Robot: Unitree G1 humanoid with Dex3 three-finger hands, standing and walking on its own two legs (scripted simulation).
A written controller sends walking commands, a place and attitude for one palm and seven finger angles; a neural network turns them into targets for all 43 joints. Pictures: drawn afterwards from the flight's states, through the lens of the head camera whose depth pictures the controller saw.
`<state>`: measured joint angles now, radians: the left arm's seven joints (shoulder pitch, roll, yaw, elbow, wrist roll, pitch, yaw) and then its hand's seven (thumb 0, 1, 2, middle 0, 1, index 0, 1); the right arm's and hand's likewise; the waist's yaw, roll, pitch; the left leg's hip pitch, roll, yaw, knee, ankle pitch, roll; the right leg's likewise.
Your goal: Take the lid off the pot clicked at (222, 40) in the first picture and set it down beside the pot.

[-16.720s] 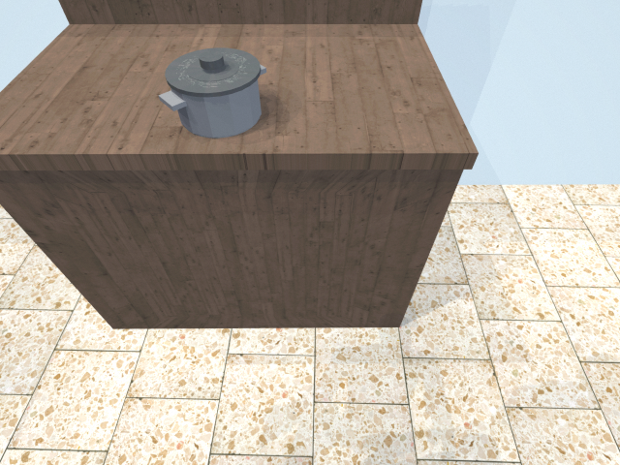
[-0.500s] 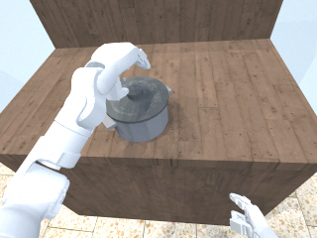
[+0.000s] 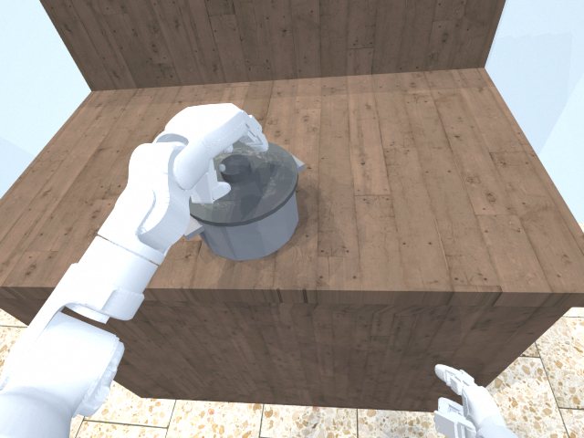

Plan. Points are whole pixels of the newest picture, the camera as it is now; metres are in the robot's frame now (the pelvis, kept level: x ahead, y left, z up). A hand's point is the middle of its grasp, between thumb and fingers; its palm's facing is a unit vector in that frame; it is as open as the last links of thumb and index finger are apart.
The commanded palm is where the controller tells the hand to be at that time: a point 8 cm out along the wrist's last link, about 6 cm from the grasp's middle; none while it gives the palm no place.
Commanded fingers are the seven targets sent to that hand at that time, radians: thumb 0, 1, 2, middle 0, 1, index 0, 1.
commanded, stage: lower the open fingers around the knob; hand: left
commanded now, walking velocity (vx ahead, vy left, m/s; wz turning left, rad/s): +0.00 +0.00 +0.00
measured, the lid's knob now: (235, 168) +0.45 +0.11 +0.14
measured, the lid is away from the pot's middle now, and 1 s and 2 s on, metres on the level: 0.00 0.00 0.01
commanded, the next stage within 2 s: close the fingers and squeeze the knob in 0.38 s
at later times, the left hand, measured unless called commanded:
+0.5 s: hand (224, 170) +0.42 +0.11 +0.17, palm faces -0.25 -0.09 -0.97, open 10.1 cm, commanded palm +0.40 +0.13 +0.23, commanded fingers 0.00 -0.26 1.35 -0.83 -0.08 -0.83 -0.08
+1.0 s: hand (220, 172) +0.42 +0.12 +0.17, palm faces -0.23 -0.10 -0.97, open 8.7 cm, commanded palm +0.40 +0.13 +0.23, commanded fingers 0.00 0.07 1.18 -0.74 -0.70 -0.74 -0.70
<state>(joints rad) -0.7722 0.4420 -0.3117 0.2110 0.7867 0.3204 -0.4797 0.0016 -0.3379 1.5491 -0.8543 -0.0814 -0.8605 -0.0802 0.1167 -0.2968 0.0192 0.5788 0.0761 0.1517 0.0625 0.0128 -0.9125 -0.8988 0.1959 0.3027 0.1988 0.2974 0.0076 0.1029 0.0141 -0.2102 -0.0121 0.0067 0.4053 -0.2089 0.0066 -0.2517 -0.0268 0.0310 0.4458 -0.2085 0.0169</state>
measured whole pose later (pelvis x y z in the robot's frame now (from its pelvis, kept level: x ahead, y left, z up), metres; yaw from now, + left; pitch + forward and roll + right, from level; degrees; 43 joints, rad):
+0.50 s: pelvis +0.00 +0.00 +0.00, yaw +0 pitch +1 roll +1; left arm -0.81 0.41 -0.32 0.33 0.81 0.32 -0.45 0.00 -0.34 1.55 -0.85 -0.08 -0.86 -0.08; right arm 0.14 -0.29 0.02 0.59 0.07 0.14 0.05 0.01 -0.91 -0.90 0.20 0.30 0.20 0.30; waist -0.01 0.10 0.02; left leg -0.21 -0.01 0.01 0.41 -0.22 0.01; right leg -0.25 -0.03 0.03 0.44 -0.21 0.02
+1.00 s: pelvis +0.01 +0.01 +0.00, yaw +0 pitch +1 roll +1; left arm -0.77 0.42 -0.32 0.28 0.80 0.32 -0.45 0.00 -0.06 1.27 -0.76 -0.46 -0.78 -0.47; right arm 0.12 -0.28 0.02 0.59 0.07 0.15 0.06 0.01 -0.91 -0.90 0.20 0.30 0.20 0.30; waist 0.00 0.09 0.01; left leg -0.21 -0.02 0.01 0.42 -0.22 0.01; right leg -0.25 -0.03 0.03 0.44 -0.22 0.02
